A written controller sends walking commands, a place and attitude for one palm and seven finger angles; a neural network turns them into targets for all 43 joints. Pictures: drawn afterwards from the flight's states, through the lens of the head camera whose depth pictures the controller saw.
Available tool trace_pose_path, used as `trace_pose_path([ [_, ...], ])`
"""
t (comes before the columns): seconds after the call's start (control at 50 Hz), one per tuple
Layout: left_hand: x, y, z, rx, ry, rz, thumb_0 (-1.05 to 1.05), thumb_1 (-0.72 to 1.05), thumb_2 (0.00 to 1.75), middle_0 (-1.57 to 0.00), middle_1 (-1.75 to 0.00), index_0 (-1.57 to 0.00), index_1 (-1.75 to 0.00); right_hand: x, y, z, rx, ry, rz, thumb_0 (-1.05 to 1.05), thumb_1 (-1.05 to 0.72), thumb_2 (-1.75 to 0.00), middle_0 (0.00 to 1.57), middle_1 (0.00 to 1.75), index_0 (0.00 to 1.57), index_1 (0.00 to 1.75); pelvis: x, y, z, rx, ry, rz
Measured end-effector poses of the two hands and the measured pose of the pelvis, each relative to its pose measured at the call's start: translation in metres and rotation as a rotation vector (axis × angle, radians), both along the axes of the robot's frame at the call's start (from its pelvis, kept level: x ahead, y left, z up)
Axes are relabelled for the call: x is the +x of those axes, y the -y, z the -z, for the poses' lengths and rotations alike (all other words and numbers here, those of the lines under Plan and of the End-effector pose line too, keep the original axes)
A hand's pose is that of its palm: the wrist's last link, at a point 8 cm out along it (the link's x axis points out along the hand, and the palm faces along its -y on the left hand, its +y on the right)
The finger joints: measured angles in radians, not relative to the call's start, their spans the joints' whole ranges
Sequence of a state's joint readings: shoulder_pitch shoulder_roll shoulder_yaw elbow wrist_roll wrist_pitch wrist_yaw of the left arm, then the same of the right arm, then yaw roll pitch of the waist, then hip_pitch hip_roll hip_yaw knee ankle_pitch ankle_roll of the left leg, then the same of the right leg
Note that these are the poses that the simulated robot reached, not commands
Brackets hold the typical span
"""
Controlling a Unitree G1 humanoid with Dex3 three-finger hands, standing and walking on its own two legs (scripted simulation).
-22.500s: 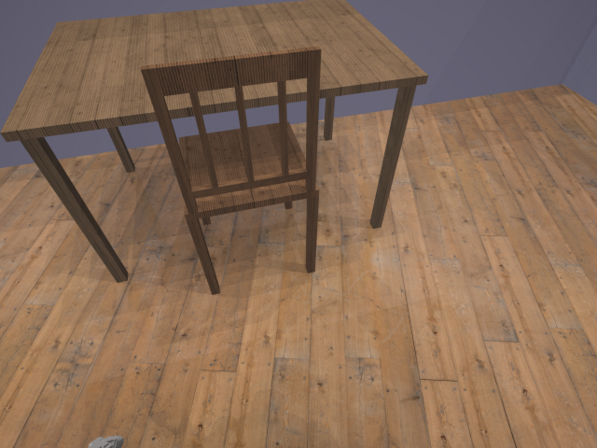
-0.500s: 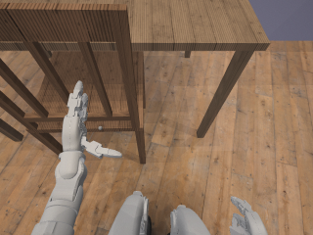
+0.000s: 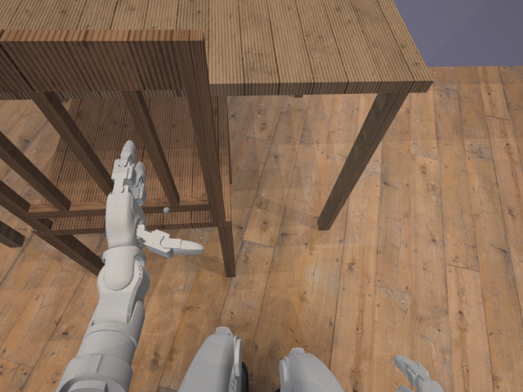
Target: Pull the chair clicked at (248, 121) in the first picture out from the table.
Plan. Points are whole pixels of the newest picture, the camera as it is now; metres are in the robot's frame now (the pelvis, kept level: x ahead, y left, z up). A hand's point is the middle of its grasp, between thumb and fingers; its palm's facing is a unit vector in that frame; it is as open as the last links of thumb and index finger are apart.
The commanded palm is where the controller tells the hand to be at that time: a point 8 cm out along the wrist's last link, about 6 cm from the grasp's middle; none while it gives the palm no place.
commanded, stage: push the fingers through the gap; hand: left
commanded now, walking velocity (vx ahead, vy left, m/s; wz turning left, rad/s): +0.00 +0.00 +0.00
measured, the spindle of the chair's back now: (89, 160) +0.45 +0.29 +0.03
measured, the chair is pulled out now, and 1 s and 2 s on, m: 0.00 0.00 0.00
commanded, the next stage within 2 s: hook a spindle and tug to test in 0.82 s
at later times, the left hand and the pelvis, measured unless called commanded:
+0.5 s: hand (172, 176) +0.44 +0.16 +0.02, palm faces +0.15 -0.99 -0.06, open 16.9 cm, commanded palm +0.40 +0.20 +0.02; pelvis +0.00 -0.01 -0.01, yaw +0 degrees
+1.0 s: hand (171, 186) +0.42 +0.16 +0.01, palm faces +0.15 -0.99 -0.01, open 16.9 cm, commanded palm +0.40 +0.20 +0.02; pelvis -0.01 -0.01 +0.00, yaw +0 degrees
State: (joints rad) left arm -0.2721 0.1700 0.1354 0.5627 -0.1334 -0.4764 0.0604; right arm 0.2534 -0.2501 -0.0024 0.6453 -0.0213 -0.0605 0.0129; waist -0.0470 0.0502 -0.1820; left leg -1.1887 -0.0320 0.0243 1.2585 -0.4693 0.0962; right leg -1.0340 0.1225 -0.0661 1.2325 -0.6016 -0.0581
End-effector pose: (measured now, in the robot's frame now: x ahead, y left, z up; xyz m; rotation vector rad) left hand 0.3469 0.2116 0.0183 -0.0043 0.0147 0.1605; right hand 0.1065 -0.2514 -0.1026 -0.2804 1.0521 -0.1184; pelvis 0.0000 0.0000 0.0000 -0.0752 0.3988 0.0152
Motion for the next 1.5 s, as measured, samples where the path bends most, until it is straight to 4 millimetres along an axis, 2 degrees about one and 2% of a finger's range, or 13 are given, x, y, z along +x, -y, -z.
trace_pose_path([
  [0.08, 0.017, -0.005, -0.015, 0.055, 0.099, 0.003, -0.01, -0.5, 0.3, -0.06, -0.08, -0.06, -0.08, -0.003, 0.0, 0.005, -0.004, -0.023, -0.026, 0.01, -0.9, -0.9, 0.2, 0.3, 0.2, 0.3, -0.001, 0.002, 0.004, -0.003, -0.004, -0.012],
  [0.16, 0.036, -0.001, 0.0, 0.058, 0.014, 0.056, -0.01, -0.5, 0.3, -0.05, -0.08, -0.06, -0.08, -0.007, 0.002, 0.009, -0.005, -0.038, -0.015, 0.01, -0.9, -0.9, 0.2, 0.3, 0.2, 0.3, -0.004, 0.002, 0.009, -0.011, -0.015, -0.019],
  [0.24, 0.037, 0.008, 0.014, 0.005, -0.073, 0.066, -0.01, -0.49, 0.3, -0.05, -0.08, -0.06, -0.08, -0.013, 0.003, 0.008, -0.002, -0.05, 0.016, 0.01, -0.9, -0.9, 0.2, 0.3, 0.2, 0.3, -0.004, 0.001, 0.006, -0.01, -0.021, -0.01],
  [0.4, 0.052, 0.005, -0.016, 0.052, 0.071, -0.013, -0.01, -0.5, 0.3, -0.06, -0.08, -0.06, -0.08, -0.031, 0.005, 0.009, 0.008, -0.087, 0.025, 0.01, -0.9, -0.9, 0.2, 0.3, 0.2, 0.3, -0.002, 0.004, 0.004, 0.003, -0.023, 0.001],
  [0.48, 0.062, -0.001, -0.008, 0.068, 0.017, 0.006, -0.01, -0.5, 0.3, -0.06, -0.08, -0.06, -0.08, -0.04, 0.009, 0.012, 0.01, -0.118, 0.039, 0.01, -0.9, -0.9, 0.2, 0.3, 0.2, 0.3, -0.003, 0.007, 0.008, 0.003, -0.028, 0.0],
  [0.58, 0.051, 0.001, 0.006, 0.012, -0.047, 0.023, -0.01, -0.49, 0.3, -0.06, -0.08, -0.06, -0.08, -0.048, 0.013, 0.009, 0.01, -0.138, 0.071, 0.01, -0.9, -0.9, 0.2, 0.3, 0.2, 0.3, -0.002, 0.007, 0.004, 0.003, -0.024, 0.005],
  [0.66, 0.043, 0.005, -0.001, 0.01, 0.0, 0.011, -0.01, -0.49, 0.3, -0.06, -0.08, -0.06, -0.08, -0.048, 0.013, 0.005, 0.005, -0.135, 0.067, 0.01, -0.9, -0.9, 0.2, 0.3, 0.2, 0.3, -0.002, 0.007, 0.0, 0.004, -0.015, 0.005],
  [0.82, 0.054, -0.001, -0.004, 0.048, 0.028, 0.005, -0.01, -0.5, 0.3, -0.06, -0.08, -0.06, -0.08, -0.043, 0.016, 0.009, -0.006, -0.116, 0.05, 0.01, -0.9, -0.9, 0.2, 0.3, 0.2, 0.3, -0.006, 0.009, 0.007, 0.002, -0.022, 0.001],
  [1.02, 0.045, -0.001, 0.002, 0.013, 0.0, 0.006, -0.01, -0.5, 0.3, -0.07, -0.11, -0.07, -0.11, -0.038, 0.01, 0.008, -0.001, -0.108, 0.042, 0.01, -0.9, -0.9, 0.2, 0.3, 0.2, 0.3, -0.007, 0.005, 0.004, -0.001, -0.018, -0.001],
  [1.14, 0.054, 0.0, -0.001, 0.034, 0.034, 0.016, -0.01, -0.5, 0.3, -0.12, -0.29, -0.12, -0.28, -0.039, 0.008, 0.01, -0.007, -0.118, 0.035, 0.01, -0.9, -0.9, 0.2, 0.3, 0.2, 0.3, -0.008, 0.003, 0.008, -0.009, -0.026, -0.007],
  [1.3, 0.06, 0.003, 0.005, 0.01, -0.01, 0.018, -0.01, -0.48, 0.31, -0.24, -0.67, -0.25, -0.66, -0.047, 0.006, 0.009, -0.003, -0.145, 0.061, 0.01, -0.9, -0.9, 0.2, 0.3, 0.2, 0.3, -0.005, 0.0, 0.006, -0.009, -0.033, 0.001],
  [1.42, 0.054, 0.005, -0.004, 0.019, 0.025, 0.018, -0.01, -0.32, 0.37, -0.35, -0.99, -0.35, -0.98, -0.049, 0.003, 0.006, 0.012, -0.153, 0.069, 0.01, -0.9, -0.9, 0.2, 0.3, 0.2, 0.3, -0.002, -0.002, 0.002, -0.007, -0.024, 0.005],
  [1.5, 0.053, 0.002, -0.001, 0.027, 0.003, 0.013, -0.01, -0.15, 0.45, -0.41, -1.19, -0.4, -1.18, -0.047, 0.002, 0.006, 0.012, -0.154, 0.063, 0.01, -0.9, -0.9, 0.2, 0.3, 0.2, 0.3, -0.002, -0.001, 0.002, -0.007, -0.02, 0.002],
])
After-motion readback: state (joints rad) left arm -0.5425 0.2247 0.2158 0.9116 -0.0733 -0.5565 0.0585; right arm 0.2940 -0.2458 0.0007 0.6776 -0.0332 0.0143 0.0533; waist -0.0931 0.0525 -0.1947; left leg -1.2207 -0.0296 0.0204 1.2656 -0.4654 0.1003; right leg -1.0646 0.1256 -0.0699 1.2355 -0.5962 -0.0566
